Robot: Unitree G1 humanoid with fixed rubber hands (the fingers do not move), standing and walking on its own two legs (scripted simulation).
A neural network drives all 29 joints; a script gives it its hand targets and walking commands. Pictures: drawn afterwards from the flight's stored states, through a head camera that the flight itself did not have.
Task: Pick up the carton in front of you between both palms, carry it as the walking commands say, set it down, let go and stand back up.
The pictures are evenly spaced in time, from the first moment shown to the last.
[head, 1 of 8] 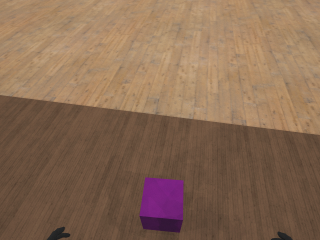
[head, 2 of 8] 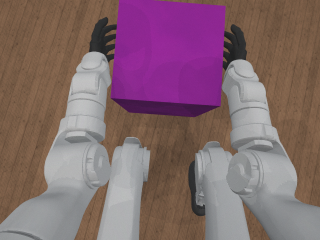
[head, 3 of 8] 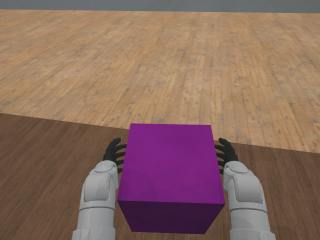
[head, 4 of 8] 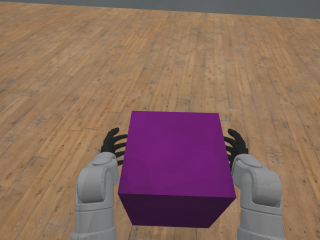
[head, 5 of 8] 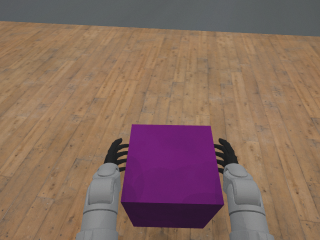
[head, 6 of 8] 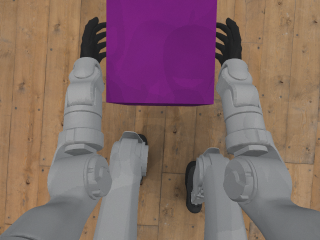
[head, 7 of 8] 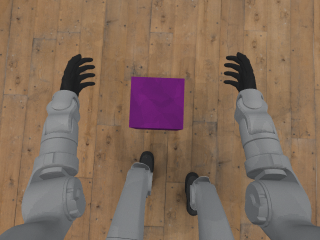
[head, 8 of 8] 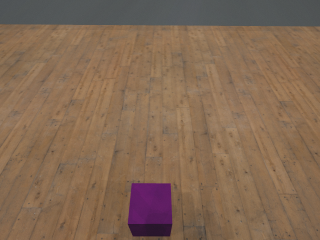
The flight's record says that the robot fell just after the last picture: no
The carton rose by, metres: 0.69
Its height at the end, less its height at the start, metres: -0.15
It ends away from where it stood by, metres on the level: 3.27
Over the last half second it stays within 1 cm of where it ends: yes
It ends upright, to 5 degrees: yes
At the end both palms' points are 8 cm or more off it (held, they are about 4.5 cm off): yes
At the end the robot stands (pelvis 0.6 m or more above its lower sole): yes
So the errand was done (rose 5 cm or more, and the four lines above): yes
